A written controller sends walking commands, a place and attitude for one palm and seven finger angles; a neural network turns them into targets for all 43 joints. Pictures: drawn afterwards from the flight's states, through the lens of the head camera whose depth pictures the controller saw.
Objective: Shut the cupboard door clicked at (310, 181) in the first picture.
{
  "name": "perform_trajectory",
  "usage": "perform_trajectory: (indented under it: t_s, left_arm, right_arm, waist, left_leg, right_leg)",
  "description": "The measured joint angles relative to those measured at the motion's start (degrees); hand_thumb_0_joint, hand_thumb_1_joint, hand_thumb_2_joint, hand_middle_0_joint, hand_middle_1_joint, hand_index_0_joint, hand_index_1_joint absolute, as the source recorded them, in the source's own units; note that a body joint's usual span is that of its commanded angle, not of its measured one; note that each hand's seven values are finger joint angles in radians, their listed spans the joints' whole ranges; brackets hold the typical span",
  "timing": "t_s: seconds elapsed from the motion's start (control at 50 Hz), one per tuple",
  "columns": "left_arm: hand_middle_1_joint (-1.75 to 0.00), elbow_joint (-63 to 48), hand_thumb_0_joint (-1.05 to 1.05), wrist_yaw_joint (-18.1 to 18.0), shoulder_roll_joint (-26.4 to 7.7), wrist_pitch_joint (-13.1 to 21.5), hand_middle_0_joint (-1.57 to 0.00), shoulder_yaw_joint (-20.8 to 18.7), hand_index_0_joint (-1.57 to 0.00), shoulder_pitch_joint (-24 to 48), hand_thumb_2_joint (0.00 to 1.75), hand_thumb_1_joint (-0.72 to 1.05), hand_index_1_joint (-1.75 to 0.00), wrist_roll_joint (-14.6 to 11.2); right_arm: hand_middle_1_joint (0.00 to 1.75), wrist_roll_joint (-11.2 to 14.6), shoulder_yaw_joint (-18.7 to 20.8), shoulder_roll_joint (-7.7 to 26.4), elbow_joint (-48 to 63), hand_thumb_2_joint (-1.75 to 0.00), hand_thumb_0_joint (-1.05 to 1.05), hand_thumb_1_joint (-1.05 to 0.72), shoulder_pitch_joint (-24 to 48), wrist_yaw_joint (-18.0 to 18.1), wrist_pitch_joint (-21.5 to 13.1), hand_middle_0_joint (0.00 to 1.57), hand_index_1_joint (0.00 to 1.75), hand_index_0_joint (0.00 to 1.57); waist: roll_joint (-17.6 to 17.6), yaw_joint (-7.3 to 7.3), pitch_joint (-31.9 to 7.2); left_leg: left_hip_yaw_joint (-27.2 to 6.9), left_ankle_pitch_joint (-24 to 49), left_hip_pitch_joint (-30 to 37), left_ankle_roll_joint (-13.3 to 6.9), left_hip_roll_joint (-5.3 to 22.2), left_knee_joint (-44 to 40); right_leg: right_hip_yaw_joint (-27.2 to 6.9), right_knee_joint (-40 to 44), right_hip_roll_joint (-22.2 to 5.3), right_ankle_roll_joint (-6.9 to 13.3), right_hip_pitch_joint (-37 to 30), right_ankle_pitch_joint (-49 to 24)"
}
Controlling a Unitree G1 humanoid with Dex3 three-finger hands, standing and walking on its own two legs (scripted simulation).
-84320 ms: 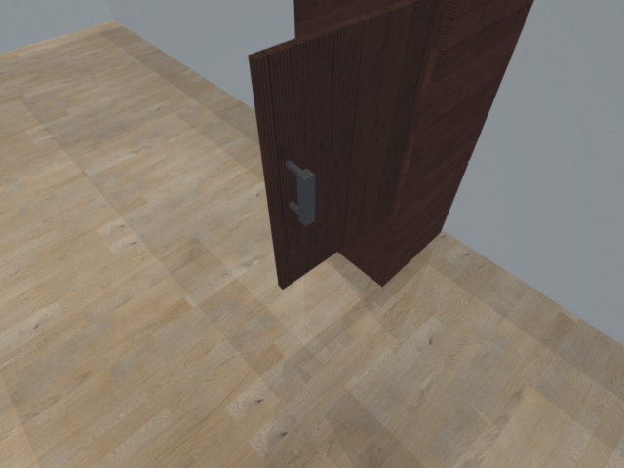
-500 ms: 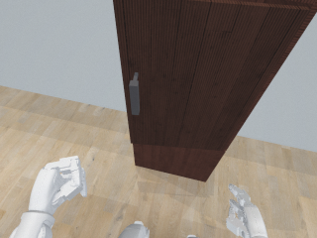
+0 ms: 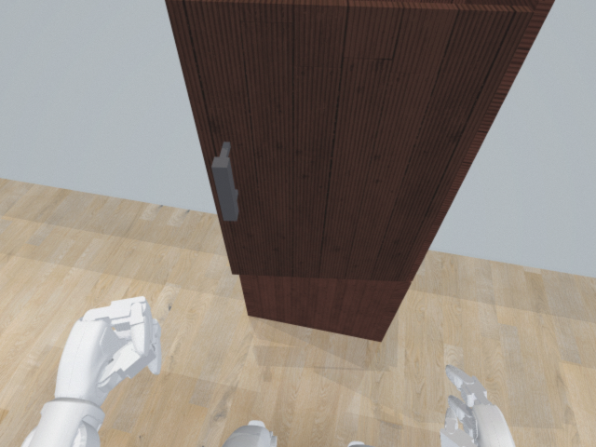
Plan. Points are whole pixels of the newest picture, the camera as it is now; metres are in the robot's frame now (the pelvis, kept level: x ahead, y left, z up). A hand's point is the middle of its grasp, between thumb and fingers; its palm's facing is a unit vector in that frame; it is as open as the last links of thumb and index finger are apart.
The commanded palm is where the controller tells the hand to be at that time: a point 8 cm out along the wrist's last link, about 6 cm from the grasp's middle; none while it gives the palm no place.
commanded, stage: raise the hand and make a fist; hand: left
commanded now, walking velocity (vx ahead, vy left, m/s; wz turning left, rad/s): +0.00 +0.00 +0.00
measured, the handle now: (228, 182) +0.50 +0.14 +0.06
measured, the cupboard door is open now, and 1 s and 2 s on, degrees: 9 9 9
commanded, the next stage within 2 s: bring the fist close to the handle in 0.04 s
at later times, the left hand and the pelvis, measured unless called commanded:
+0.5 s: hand (192, 301) +0.28 +0.15 +0.06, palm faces -0.05 -1.00 -0.02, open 3.1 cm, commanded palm +0.27 +0.20 +0.06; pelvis +0.00 +0.00 +0.00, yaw +0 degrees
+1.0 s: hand (230, 249) +0.37 +0.12 +0.06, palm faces -0.03 -1.00 -0.02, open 3.1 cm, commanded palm +0.35 +0.17 +0.06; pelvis +0.01 +0.01 +0.00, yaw -1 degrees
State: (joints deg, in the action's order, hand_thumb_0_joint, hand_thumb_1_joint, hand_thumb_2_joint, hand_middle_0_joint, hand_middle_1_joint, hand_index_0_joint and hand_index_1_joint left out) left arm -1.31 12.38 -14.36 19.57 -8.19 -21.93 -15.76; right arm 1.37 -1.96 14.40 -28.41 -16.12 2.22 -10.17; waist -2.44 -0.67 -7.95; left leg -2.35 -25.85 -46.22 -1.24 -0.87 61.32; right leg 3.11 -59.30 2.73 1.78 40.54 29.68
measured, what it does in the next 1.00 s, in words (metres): stands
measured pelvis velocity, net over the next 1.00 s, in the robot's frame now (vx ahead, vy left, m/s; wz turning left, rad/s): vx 0.01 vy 0.01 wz -0.02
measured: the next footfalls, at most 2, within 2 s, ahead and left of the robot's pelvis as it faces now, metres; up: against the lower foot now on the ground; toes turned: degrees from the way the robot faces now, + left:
none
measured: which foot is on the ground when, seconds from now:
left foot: down 0.00-1.00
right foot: down 0.00-1.00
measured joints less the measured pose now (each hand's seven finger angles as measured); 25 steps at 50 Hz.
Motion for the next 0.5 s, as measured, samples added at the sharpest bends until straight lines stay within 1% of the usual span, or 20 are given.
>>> perform_trajectory:
  t_s: [0.22, 0.34, 0.42, 0.5]
  left_arm:
    - [-1.5, 0.69, 0.02, 0.52, 0.49, -0.09, -1.3, 0.19, -1.3, 1.02, 0.9, 0.9, -1.5, -0.19]
    - [-1.5, 3.63, 0.02, -0.45, 0.94, -0.8, -1.3, 1.61, -1.3, 7.16, 0.9, 0.9, -1.5, 0.92]
    - [-1.5, 5.16, 0.02, -1.91, 1.61, -2.31, -1.3, 3.09, -1.3, 11.05, 0.9, 0.9, -1.5, 2.12]
    - [-1.5, 6.85, 0.02, -4.21, 2.46, -3.48, -1.3, 4.59, -1.3, 14.07, 0.9, 0.9, -1.5, 3.64]
  right_arm:
    - [0.3, 0.21, 0.03, -0.23, 0.24, -0.89, 0.02, -0.9, 0.8, 0.13, 0.43, 0.2, 0.3, 0.2]
    - [0.3, 0.28, -0.12, -0.09, -0.45, -0.89, 0.02, -0.9, 1.63, 0.4, 0.36, 0.2, 0.3, 0.2]
    - [0.3, 0.3, -0.31, -0.43, -0.64, -0.89, 0.02, -0.9, 1.77, 0.25, 0.91, 0.2, 0.3, 0.2]
    - [0.3, 0.18, -0.52, -0.78, -0.51, -0.89, 0.02, -0.9, 1.43, -0.14, 1.78, 0.2, 0.3, 0.2]
  waist:
    - [-0.03, 0.45, -0.5]
    - [-0.08, 0.56, -0.12]
    - [0.03, 0.14, 0.04]
    - [0.1, -0.4, 0.03]
  left_leg:
    - [-0.21, -0.59, -0.37, 0.39, 0.17, 0.61]
    - [-0.39, -0.77, -1.41, 0.23, -0.03, 1.44]
    - [-0.06, -0.58, -1.18, 0.01, -0.15, 0.9]
    - [0.49, -0.27, -0.53, -0.21, -0.22, -0.15]
  right_leg:
    - [0.2, -0.7, 0.2, 0.34, 0.4, 0.66]
    - [0.43, -1.4, 0.03, 0.25, 1.26, 0.88]
    - [0.09, -0.99, -0.12, 0.04, 1.15, 0.67]
    - [-0.49, -0.15, -0.26, -0.2, 0.74, 0.3]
